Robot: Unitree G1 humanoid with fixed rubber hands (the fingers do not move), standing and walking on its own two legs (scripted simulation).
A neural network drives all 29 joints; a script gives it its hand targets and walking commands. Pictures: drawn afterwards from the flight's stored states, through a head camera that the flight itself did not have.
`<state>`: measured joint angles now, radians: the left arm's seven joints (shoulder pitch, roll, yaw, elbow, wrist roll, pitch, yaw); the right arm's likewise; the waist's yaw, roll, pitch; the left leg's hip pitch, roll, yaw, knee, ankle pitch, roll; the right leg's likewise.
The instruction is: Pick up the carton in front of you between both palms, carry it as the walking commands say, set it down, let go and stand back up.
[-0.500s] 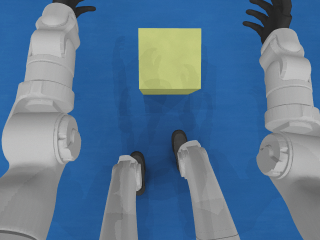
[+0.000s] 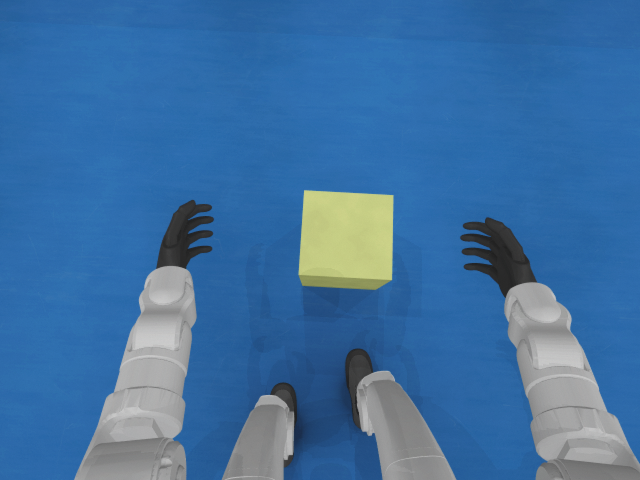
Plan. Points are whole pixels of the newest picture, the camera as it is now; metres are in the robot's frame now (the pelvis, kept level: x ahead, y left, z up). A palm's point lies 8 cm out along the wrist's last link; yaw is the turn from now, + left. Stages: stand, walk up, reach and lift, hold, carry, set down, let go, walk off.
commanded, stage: let go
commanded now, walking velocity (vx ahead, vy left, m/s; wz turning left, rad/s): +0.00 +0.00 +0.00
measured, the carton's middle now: (343, 245) +0.48 -0.09 -0.60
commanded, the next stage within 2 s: stand in 0.94 s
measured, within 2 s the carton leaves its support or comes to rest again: neither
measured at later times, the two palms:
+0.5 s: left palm (80, 406) +0.22 +0.24 -0.02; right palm (543, 407) +0.18 -0.22 -0.03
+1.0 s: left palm (76, 426) +0.21 +0.25 -0.03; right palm (566, 394) +0.19 -0.25 -0.03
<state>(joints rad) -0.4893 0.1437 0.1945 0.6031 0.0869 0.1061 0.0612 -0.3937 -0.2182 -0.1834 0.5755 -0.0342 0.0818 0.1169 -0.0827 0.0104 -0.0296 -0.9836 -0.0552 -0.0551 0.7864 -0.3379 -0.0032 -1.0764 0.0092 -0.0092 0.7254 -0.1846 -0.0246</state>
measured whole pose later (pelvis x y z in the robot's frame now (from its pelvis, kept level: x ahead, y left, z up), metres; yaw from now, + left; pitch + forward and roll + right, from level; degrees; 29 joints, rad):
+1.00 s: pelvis +0.05 +0.01 +0.04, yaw -2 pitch -2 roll -1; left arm 0.21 0.22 0.03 0.54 0.04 0.07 -0.01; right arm 0.24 -0.25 -0.04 0.45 -0.03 0.15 -0.01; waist 0.00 0.04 0.03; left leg -0.12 -0.02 -0.05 0.53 -0.38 0.01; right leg -0.24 0.04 0.01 0.51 -0.24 -0.01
